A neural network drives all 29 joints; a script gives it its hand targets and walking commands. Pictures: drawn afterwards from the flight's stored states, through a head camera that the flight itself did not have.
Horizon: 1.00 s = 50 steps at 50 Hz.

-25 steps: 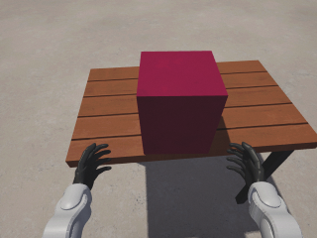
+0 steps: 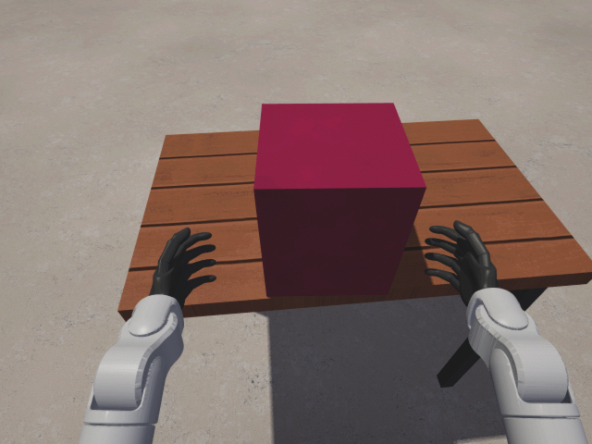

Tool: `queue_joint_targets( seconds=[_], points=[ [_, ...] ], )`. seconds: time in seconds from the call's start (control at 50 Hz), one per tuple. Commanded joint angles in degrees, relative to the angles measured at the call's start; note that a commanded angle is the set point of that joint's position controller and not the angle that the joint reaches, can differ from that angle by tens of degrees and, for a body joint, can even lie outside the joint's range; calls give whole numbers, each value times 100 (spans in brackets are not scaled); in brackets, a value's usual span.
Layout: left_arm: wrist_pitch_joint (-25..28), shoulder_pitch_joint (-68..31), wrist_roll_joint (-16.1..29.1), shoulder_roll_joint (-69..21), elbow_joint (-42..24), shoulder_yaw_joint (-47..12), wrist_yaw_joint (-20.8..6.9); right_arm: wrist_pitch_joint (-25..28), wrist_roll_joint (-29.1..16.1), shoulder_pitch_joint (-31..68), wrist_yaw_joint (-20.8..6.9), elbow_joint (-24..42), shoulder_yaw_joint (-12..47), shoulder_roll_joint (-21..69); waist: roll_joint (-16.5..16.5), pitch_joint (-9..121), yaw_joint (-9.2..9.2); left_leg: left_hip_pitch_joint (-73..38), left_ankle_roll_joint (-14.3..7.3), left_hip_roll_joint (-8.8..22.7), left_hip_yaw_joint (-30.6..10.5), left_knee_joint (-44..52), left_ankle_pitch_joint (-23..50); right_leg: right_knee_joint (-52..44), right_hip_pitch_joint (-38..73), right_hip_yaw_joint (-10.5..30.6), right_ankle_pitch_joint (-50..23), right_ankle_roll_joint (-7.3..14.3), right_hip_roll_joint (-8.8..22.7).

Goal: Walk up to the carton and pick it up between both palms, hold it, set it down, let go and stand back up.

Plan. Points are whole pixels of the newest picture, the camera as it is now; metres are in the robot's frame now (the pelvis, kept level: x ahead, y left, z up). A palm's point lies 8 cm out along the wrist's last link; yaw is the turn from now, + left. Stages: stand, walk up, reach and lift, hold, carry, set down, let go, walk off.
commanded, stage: reach and lift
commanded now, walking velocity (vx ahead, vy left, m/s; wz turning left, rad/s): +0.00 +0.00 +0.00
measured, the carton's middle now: (327, 203) +0.46 -0.04 +0.06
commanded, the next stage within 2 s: none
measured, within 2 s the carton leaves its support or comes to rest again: neither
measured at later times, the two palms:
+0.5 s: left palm (175, 194) +0.37 +0.17 +0.17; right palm (478, 192) +0.36 -0.21 +0.18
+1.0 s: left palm (172, 143) +0.43 +0.18 +0.21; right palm (479, 149) +0.41 -0.21 +0.21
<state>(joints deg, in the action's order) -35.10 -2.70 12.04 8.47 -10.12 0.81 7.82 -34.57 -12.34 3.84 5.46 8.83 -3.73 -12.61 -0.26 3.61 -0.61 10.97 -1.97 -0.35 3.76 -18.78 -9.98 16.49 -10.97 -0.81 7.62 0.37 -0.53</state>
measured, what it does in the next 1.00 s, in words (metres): stands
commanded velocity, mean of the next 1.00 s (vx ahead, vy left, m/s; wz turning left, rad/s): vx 0.00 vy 0.00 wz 0.00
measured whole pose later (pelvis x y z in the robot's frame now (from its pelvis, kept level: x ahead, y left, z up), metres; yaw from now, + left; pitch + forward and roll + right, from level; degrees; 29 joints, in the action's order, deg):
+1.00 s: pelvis -0.02 +0.00 +0.00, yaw +1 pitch +11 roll +0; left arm -35.4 -60.8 19.4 19.9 45.4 1.2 8.4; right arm -36.8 -16.3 58.2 9.0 -42.9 -5.2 -19.6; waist 0.4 10.4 -3.0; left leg 22.8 -1.8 -0.6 2.6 -18.2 -6.2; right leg 15.8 -22.4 -2.0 4.2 0.6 -0.3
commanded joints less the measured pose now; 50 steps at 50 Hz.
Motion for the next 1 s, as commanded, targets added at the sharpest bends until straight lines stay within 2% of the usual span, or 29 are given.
queue_joint_targets(
  seconds=[0.0,0.16,0.3,0.42,0.6,0.74,0.86,0.98],
  points=[
    [49,-2200,46,513,-998,204,38,72,-18,2284,42,1061,-393,-798,110,1681,-75,-934,94,254,-495,40,1921,-92,284,222,-1399,151,132],
    [-204,-4145,22,921,-376,428,83,-219,-130,4025,154,379,-618,-1018,46,2341,-90,-662,53,223,-426,-72,1588,74,326,187,-1310,122,164],
    [-312,-5477,68,1179,757,513,83,-345,-193,5423,300,-529,-648,-1100,57,3247,-35,-540,57,143,-408,-218,1751,240,330,146,-1559,105,123],
    [-420,-6229,111,1320,1793,557,-5,-493,-94,6181,286,-1373,-645,-1148,160,3354,-27,-459,82,68,-419,-101,1884,182,330,83,-1722,45,41],
    [-103,-7617,290,1747,2696,538,-55,-270,-126,7320,369,-2340,-674,-1438,14,3540,-163,-507,84,-19,-388,-16,1740,124,357,75,-1675,41,-3],
    [212,-8586,638,1990,3393,392,-20,-12,-296,8253,456,-2991,-542,-1704,-85,4086,-287,-425,108,-6,-418,-62,1656,173,454,81,-1537,74,-51],
    [286,-9053,722,2104,4068,286,30,78,-365,8735,411,-3612,-427,-1867,-227,4297,-279,-424,178,5,-433,-37,1814,120,403,81,-1542,79,-93],
    [343,-9218,740,2098,4525,244,88,188,-371,8923,276,-4140,-324,-1969,-150,4419,-257,-619,247,1,-455,-2,2223,37,456,95,-1863,40,-131]
  ],
)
